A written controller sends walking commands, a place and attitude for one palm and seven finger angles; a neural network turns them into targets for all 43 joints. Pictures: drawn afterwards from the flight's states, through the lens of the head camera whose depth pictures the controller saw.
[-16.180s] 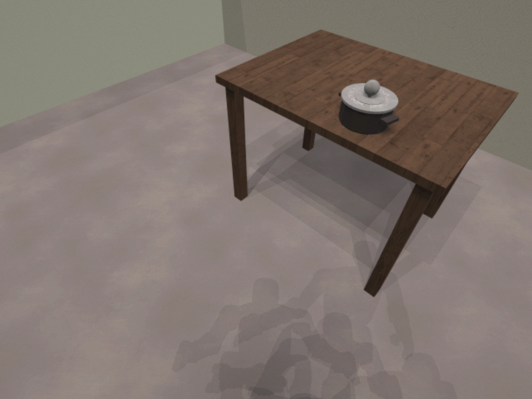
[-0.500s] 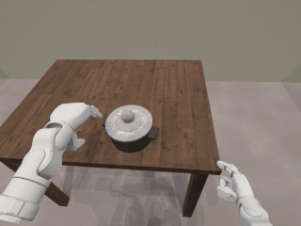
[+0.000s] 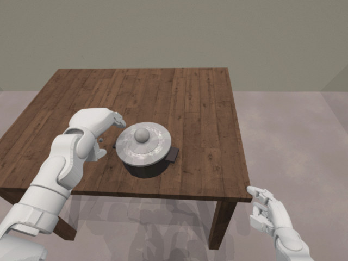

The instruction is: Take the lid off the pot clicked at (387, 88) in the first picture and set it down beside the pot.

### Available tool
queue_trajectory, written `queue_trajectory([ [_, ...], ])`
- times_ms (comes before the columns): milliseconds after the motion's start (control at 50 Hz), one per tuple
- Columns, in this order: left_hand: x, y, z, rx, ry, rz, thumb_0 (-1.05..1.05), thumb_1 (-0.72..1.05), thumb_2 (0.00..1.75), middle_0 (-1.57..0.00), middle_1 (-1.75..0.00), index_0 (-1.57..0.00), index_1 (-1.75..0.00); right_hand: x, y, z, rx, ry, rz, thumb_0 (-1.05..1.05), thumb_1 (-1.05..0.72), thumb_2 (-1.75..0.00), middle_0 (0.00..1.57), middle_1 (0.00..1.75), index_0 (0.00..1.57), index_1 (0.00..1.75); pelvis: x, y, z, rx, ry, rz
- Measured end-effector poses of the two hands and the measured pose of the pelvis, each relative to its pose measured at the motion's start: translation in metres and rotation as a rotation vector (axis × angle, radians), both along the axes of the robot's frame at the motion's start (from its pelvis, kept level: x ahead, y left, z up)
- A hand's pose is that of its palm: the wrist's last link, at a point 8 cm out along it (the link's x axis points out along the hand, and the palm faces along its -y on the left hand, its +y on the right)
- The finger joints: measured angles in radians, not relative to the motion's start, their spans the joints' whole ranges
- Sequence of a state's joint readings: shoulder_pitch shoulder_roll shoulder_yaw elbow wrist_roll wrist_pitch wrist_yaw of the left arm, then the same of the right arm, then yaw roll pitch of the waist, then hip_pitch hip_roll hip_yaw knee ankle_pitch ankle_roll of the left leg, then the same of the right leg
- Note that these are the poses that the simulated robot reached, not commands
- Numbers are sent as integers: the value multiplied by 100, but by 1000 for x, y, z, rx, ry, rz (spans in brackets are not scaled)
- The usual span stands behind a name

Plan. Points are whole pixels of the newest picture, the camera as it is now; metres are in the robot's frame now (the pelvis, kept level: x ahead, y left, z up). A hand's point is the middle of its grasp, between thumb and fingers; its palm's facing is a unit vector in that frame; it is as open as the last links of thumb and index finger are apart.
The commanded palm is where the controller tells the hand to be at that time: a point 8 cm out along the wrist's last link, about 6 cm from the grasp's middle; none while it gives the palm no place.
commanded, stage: move the open hand above the knob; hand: left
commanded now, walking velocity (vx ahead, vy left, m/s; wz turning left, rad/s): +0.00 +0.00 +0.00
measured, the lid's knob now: (141, 135) +0.45 +0.13 +0.01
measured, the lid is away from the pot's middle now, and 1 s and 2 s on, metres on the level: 0.00 0.00 0.00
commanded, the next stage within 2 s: lower the open fingers around the knob in 1.50 s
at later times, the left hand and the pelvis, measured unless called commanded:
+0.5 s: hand (122, 130) +0.40 +0.16 +0.09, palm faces -0.25 -0.05 -0.97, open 10.1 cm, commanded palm +0.39 +0.16 +0.16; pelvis +0.00 +0.01 +0.00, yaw +0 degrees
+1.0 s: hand (133, 119) +0.43 +0.13 +0.10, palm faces -0.26 -0.06 -0.96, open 10.1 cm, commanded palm +0.41 +0.14 +0.16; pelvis +0.01 +0.00 +0.00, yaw -1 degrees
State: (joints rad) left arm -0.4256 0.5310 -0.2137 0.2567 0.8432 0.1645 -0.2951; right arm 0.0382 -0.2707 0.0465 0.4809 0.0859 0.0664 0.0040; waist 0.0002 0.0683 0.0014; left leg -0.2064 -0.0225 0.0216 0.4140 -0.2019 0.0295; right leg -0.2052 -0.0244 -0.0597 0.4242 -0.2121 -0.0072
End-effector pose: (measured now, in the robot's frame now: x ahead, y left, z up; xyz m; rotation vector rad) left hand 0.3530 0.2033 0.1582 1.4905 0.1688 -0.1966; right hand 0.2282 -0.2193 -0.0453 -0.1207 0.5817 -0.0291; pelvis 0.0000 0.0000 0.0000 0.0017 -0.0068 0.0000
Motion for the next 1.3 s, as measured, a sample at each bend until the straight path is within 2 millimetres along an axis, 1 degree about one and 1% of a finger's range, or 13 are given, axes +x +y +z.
queue_trajectory([
  [40, 3, -2, 0, -6, -2, 2, 0, -29, 141, -84, -8, -84, -8, 0, 0, 0, 6, 0, -3, 1, -91, -90, 20, 30, 35, 40, 1, 1, 0, 0, 5, 0],
  [140, 11, -9, -11, 1, 30, -6, 0, -29, 141, -84, -8, -84, -8, 0, 0, 0, 9, 5, -6, 1, -91, -90, 20, 30, 35, 40, 1, 3, -1, 1, 11, -4],
  [240, 17, -20, -3, -3, -10, -47, 0, -29, 141, -84, -8, -84, -8, 0, 1, 0, 4, 6, -16, 1, -91, -90, 20, 30, 36, 41, 2, 5, -1, 1, 16, -2],
  [300, 25, -19, 0, -7, -24, -22, 0, -29, 141, -84, -8, -84, -8, 0, 1, 0, 10, 7, -23, 1, -91, -90, 20, 30, 36, 41, 3, 6, -1, 1, 22, -5],
  [380, 33, -19, -7, 1, 5, 15, 0, -29, 141, -84, -8, -84, -8, 0, 2, 1, 17, 13, -25, 1, -91, -90, 20, 30, 35, 41, 2, 7, -2, 2, 31, -5],
  [440, 35, -30, -9, 4, 18, -11, 0, -29, 141, -84, -8, -84, -8, 0, 1, 1, 17, 12, -26, 1, -91, -90, 20, 30, 36, 41, 3, 8, -2, 1, 34, 0],
  [520, 40, -45, -5, 7, 4, -54, 0, -29, 141, -84, -8, -84, -8, 0, 1, 0, 20, 9, -35, 1, -91, -90, 20, 30, 37, 42, 3, 9, -3, 2, 37, 1],
  [620, 53, -51, -1, 5, -10, -28, 0, -29, 141, -84, -8, -84, -8, 0, 2, 0, 34, 11, -43, 1, -91, -90, 20, 30, 36, 41, 2, 7, -4, 5, 46, -4],
  [740, 60, -61, -5, 16, 14, -15, 0, -29, 141, -84, -8, -84, -8, 0, 0, -1, 45, 11, -43, 1, -91, -90, 20, 30, 37, 41, 3, 5, -4, 6, 55, -5],
  [840, 68, -68, -2, 11, 22, -14, 0, -29, 141, -84, -8, -84, -8, 1, -1, -1, 45, 12, -49, 1, -91, -90, 20, 30, 39, 42, 3, 2, -4, 7, 59, -5],
  [940, 73, -68, 3, 1, 9, -10, 0, -29, 141, -84, -8, -84, -8, 1, -1, -1, 49, 14, -52, 1, -91, -90, 20, 30, 40, 42, 6, 1, -4, 8, 64, -9],
  [1100, 68, -65, -6, -3, 36, -13, 0, -29, 141, -84, -8, -84, -8, 3, -3, -1, 45, 22, -48, 1, -91, -90, 20, 30, 41, 43, 7, 1, -4, 6, 60, -10],
  [1300, 67, -50, -4, 6, 30, 12, 0, -29, 141, -84, -8, -84, -8, 3, -2, 0, 32, 27, -57, 1, -91, -90, 20, 30, 41, 44, 6, 5, -4, 2, 63, -5],
])
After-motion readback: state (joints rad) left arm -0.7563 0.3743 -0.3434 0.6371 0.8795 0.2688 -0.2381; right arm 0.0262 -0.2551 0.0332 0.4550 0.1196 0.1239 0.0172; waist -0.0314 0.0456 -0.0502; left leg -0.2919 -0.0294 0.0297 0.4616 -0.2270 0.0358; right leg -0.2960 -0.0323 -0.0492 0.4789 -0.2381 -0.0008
